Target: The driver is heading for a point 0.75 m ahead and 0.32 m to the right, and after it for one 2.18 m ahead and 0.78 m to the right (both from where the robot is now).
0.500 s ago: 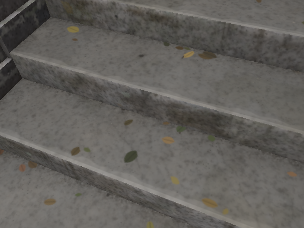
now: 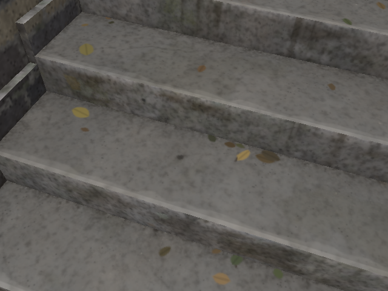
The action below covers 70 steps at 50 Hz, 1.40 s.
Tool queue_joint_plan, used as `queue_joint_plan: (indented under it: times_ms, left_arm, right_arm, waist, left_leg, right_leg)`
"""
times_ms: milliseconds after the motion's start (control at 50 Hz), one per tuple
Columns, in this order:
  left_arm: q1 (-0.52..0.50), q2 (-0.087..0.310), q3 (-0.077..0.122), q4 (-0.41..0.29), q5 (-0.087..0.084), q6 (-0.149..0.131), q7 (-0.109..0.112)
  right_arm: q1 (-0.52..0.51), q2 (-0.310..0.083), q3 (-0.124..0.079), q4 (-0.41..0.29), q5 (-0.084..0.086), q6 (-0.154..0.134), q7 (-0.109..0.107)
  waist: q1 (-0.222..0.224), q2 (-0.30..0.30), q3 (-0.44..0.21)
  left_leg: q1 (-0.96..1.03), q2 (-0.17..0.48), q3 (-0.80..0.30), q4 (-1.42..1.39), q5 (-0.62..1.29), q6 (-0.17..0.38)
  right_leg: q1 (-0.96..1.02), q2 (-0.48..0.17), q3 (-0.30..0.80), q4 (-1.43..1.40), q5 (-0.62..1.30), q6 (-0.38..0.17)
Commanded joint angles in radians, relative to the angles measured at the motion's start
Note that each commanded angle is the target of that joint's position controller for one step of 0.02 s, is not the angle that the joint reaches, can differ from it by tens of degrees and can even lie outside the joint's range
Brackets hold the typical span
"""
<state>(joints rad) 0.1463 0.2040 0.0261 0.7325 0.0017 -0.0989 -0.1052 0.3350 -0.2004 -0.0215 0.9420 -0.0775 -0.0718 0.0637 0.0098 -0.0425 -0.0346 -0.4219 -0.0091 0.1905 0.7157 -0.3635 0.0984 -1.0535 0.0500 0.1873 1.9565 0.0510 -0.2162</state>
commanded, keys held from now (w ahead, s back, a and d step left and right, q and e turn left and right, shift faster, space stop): w+e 1.00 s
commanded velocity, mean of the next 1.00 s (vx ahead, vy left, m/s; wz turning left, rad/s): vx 0.50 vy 0.00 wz -0.55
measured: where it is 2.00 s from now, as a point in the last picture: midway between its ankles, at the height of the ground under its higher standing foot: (321, 83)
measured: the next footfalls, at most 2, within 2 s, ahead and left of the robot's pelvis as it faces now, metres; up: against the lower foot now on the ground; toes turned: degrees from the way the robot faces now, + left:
right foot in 0.36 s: +0.34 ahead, -0.11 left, +0.15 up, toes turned -10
left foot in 0.76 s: +0.71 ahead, +0.06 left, +0.31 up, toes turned -23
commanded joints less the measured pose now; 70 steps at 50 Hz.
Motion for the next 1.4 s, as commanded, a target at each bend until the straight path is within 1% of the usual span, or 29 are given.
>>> queue_joint_plan:
  times_ms: [20,100,200,260,300,360,380,400,420,440,460,500,540,600,680,720,740,760,780,800,820,840,880,920,960,1020,1100,1220,1400]
  left_arm:
    - [0.100,0.023,-0.007,0.032,-0.004,0.013,-0.018]
    - [-0.090,-0.001,-0.044,-0.013,-0.018,0.007,0.002]
    - [-0.333,0.019,-0.052,-0.114,-0.028,0.039,0.022]
    - [-0.358,-0.002,-0.059,-0.118,-0.020,0.086,0.024]
    - [-0.265,0.037,-0.038,-0.124,-0.015,0.110,-0.008]
    - [-0.025,0.096,-0.003,-0.037,-0.014,0.103,0.002]
    - [0.302,0.152,0.031,0.081,-0.024,0.102,0.035]
    - [0.571,0.194,0.043,0.205,0.009,0.102,0.057]
    - [0.608,0.184,0.033,0.177,0.076,0.101,0.050]
    - [0.542,0.158,0.037,0.231,0.076,0.071,0.068]
    - [0.438,0.087,0.016,0.246,0.064,0.048,0.059]
    - [0.221,-0.024,-0.029,0.264,0.045,0.037,0.044]
    - [0.126,-0.077,-0.063,0.302,0.041,0.017,0.042]
    - [0.114,0.016,-0.044,0.270,0.082,-0.048,0.062]
    - [0.504,0.025,-0.041,0.416,0.101,-0.046,0.073]
    - [0.289,0.090,-0.013,0.291,0.040,-0.021,0.029]
    - [0.284,0.118,-0.011,0.238,0.029,-0.036,0.022]
    - [0.195,0.168,0.000,0.206,0.021,-0.040,0.017]
    - [0.156,0.214,0.022,0.163,-0.005,-0.047,0.022]
    - [0.176,0.118,0.016,0.141,0.020,-0.071,0.016]
    - [0.343,-0.015,-0.017,0.153,0.052,-0.068,0.000]
    - [0.276,0.014,0.016,0.222,0.032,-0.046,-0.010]
    - [0.257,0.002,0.020,0.262,0.031,-0.020,0.009]
    - [0.219,-0.022,0.008,0.270,0.055,0.008,0.011]
    - [0.170,-0.049,-0.007,0.269,0.040,0.031,-0.002]
    - [0.054,-0.032,-0.033,0.219,0.014,0.029,-0.015]
    - [-0.045,0.074,-0.008,0.194,0.026,0.032,-0.028]
    - [-0.174,0.000,-0.032,0.132,0.007,0.046,0.003]
    - [-0.477,-0.041,-0.065,-0.060,-0.008,0.118,0.021]
  right_arm:
    - [0.001,-0.017,0.015,0.014,-0.030,-0.031,-0.009]
    - [0.136,-0.017,0.051,0.113,-0.074,-0.022,0.001]
    - [0.389,-0.042,0.081,0.211,-0.107,-0.012,-0.010]
    - [0.273,-0.080,0.090,0.172,-0.069,-0.014,0.027]
    - [0.166,-0.209,0.068,0.129,-0.001,-0.065,0.030]
    - [0.138,-0.353,0.009,0.138,0.013,-0.062,0.034]
    - [0.141,-0.318,0.011,0.140,-0.059,-0.060,0.055]
    - [0.125,-0.203,0.031,0.117,-0.088,-0.052,0.085]
    - [0.038,-0.185,0.014,0.068,0.026,-0.037,0.103]
    - [-0.034,-0.081,0.033,0.036,0.053,-0.042,0.085]
    - [-0.093,-0.046,0.039,-0.001,0.008,-0.044,0.052]
    - [-0.179,-0.031,0.049,-0.104,-0.026,-0.015,0.014]
    - [-0.175,-0.043,0.054,-0.132,-0.011,0.012,-0.009]
    - [-0.267,-0.083,0.051,-0.184,0.045,-0.003,-0.046]
    - [-0.672,-0.067,0.093,-0.363,0.001,-0.003,-0.075]
    - [-0.753,0.017,0.125,-0.419,0.018,0.020,-0.055]
    - [-0.714,0.052,0.123,-0.395,0.048,0.015,-0.030]
    - [-0.514,0.029,0.112,-0.322,0.060,0.019,-0.019]
    - [-0.356,-0.104,0.051,-0.274,0.068,0.010,-0.021]
    - [-0.129,-0.190,0.012,-0.202,0.044,-0.004,-0.042]
    - [0.043,-0.292,-0.011,-0.164,0.024,0.004,-0.052]
    - [0.222,-0.294,-0.009,-0.095,-0.002,0.012,-0.050]
    - [0.002,-0.233,-0.002,-0.034,0.067,-0.014,-0.040]
    - [-0.158,0.028,0.052,-0.003,0.046,0.000,-0.045]
    - [-0.230,0.115,0.066,0.024,0.048,-0.013,-0.079]
    - [-0.153,0.096,0.057,0.071,-0.016,-0.030,-0.084]
    - [-0.014,0.043,0.071,0.082,-0.035,-0.052,-0.042]
    - [0.308,0.039,0.090,0.224,-0.076,-0.033,-0.025]
    - [0.460,0.117,0.128,0.344,-0.100,-0.045,-0.005]
  waist:
    - [0.066,0.118,0.013]
    - [0.033,0.045,0.035]
    - [-0.067,0.155,0.008]
    - [-0.011,0.178,0.032]
    - [0.113,0.240,-0.039]
    - [0.180,0.243,0.009]
    - [0.239,0.201,-0.138]
    - [0.269,-0.030,-0.354]
    - [0.266,-0.058,-0.351]
    - [0.228,-0.043,-0.127]
    - [0.158,-0.013,-0.055]
    - [0.014,0.010,-0.056]
    - [-0.075,0.100,-0.020]
    - [-0.050,-0.020,-0.027]
    - [0.100,0.068,-0.010]
    - [0.018,0.037,-0.016]
    - [0.020,-0.084,0.005]
    - [-0.076,-0.100,-0.019]
    - [-0.159,-0.051,-0.146]
    - [-0.215,0.131,-0.292]
    - [-0.178,0.418,-0.545]
    - [-0.251,0.375,-0.346]
    - [-0.085,0.287,-0.019]
    - [0.007,0.018,-0.086]
    - [0.059,0.072,-0.057]
    - [0.053,0.045,-0.055]
    - [-0.010,0.070,-0.025]
    - [-0.122,0.074,0.038]
    - [-0.088,0.085,0.117]
  left_leg:
    - [0.083,0.212,-0.224,-0.379,0.123,-0.042]
    - [0.268,0.231,-0.177,-0.395,0.191,-0.048]
    - [0.483,0.277,-0.124,-0.476,0.529,-0.064]
    - [0.408,0.298,-0.007,-0.555,0.954,-0.041]
    - [0.193,0.312,0.074,-0.467,1.792,0.024]
    - [0.347,0.353,0.041,-0.170,2.034,0.026]
    - [0.028,0.340,0.000,0.152,1.978,-0.030]
    - [-0.382,0.163,-0.089,0.638,0.829,-0.109]
    - [-0.483,-0.053,-0.319,1.008,0.269,-0.074]
    - [-0.632,-0.041,-0.391,1.231,0.325,-0.022]
    - [-0.704,-0.043,-0.409,1.293,0.296,0.018]
    - [-0.755,-0.049,-0.407,1.430,0.216,0.089]
    - [-0.797,0.002,-0.361,1.363,0.124,0.103]
    - [-0.546,0.038,-0.239,1.285,-0.018,0.033]
    - [-1.013,0.105,-0.320,0.976,-0.241,0.054]
    - [-0.385,0.090,-0.147,0.535,-0.336,-0.009]
    - [-0.125,0.057,-0.068,0.680,-0.136,-0.064]
    - [-0.049,0.034,-0.096,0.683,0.039,-0.076]
    - [0.092,-0.054,-0.072,0.481,0.090,-0.060]
    - [0.412,0.008,-0.365,0.265,0.143,0.028]
    - [0.688,0.318,-0.996,-0.032,0.105,0.267]
    - [0.509,0.373,-1.294,-0.270,-0.292,0.238]
    - [0.086,0.341,-0.992,-0.282,-0.580,0.160]
    - [-0.054,0.336,-0.715,-0.244,-0.262,0.121]
    - [-0.101,0.281,-0.535,-0.292,-0.102,0.077]
    - [-0.035,0.247,-0.296,-0.370,-0.005,0.034]
    - [0.147,0.284,-0.142,-0.501,0.210,0.100]
    - [0.576,0.342,-0.117,-0.482,0.269,0.147]
    - [0.615,0.325,0.067,-0.617,0.564,0.045]
  right_leg:
    - [-0.222,0.009,-0.010,0.327,-0.029,-0.031]
    - [-0.481,-0.012,-0.020,0.312,-0.039,-0.082]
    - [-0.554,-0.050,-0.179,-0.012,-0.056,-0.021]
    - [-0.270,-0.064,-0.308,-0.314,-0.214,0.001]
    - [0.211,0.036,-0.426,-0.430,-0.281,0.036]
    - [0.433,0.170,-0.449,-0.948,-0.415,0.065]
    - [0.906,0.142,-0.217,-0.906,-0.177,-0.015]
    - [1.345,-0.022,0.232,-1.090,0.078,-0.195]
    - [1.191,-0.179,0.622,-1.408,-0.150,-0.253]
    - [0.982,-0.183,0.581,-1.404,-0.356,-0.206]
    - [0.867,-0.160,0.547,-1.426,-0.473,-0.197]
    - [0.709,-0.130,0.422,-1.493,-0.341,-0.171]
    - [0.572,-0.085,0.241,-1.497,-0.296,-0.085]
    - [0.313,-0.023,0.089,-1.577,-0.214,-0.012]
    - [0.839,-0.160,0.324,-1.514,-0.306,0.028]
    - [0.351,-0.147,0.256,-1.784,-0.386,-0.006]
    - [0.185,-0.202,0.314,-1.846,-0.179,-0.051]
    - [0.282,-0.237,0.262,-1.765,0.209,-0.034]
    - [0.454,-0.174,0.170,-1.617,0.617,0.014]
    - [0.314,-0.017,0.116,-1.271,0.555,0.094]
    - [0.142,0.111,0.097,-0.898,-0.116,0.116]
    - [-0.003,0.117,0.185,-0.334,-0.227,0.120]
    - [-0.104,0.004,0.062,-0.117,-0.012,0.090]
    - [0.022,-0.049,0.039,-0.096,0.077,0.046]
    - [0.012,-0.083,0.030,-0.109,0.024,0.018]
    - [-0.088,-0.097,0.002,-0.144,0.049,-0.018]
    - [-0.172,-0.109,-0.021,-0.194,0.038,0.029]
    - [-0.626,-0.078,-0.015,0.054,-0.095,-0.041]
    - [-0.610,-0.168,-0.224,-0.235,-0.060,-0.103]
